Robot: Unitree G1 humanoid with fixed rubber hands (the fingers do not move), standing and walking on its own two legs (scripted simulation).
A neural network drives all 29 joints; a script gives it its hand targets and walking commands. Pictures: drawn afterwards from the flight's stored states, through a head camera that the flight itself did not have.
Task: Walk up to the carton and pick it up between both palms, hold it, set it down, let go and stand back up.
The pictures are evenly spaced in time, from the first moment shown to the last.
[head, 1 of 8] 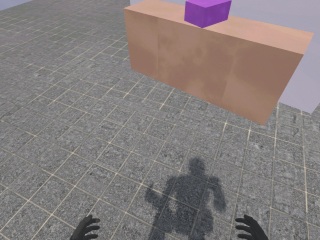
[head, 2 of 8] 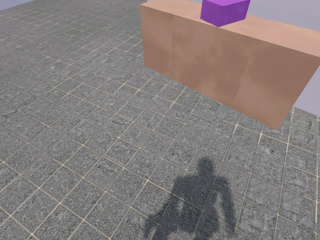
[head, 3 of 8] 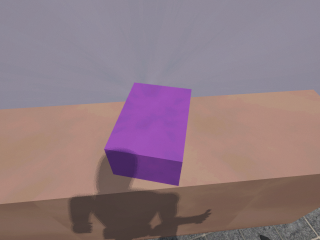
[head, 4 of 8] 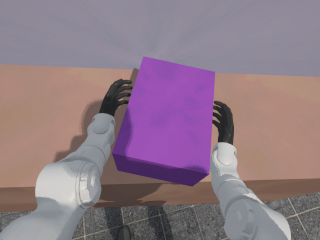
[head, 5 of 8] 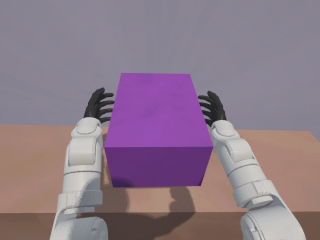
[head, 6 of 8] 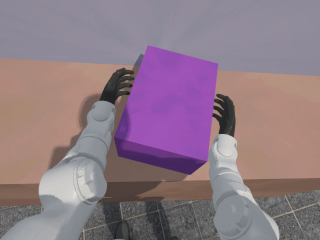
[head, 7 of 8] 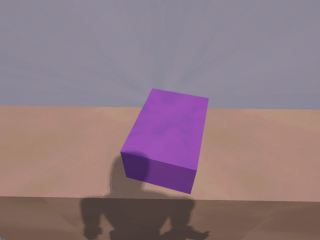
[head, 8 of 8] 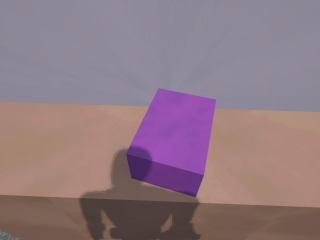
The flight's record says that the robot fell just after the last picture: no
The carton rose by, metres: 0.21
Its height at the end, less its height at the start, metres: +0.00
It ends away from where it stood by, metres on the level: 0.02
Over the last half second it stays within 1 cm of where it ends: yes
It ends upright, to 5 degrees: yes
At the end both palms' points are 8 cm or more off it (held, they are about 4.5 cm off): yes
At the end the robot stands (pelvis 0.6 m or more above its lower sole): yes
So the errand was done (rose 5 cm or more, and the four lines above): yes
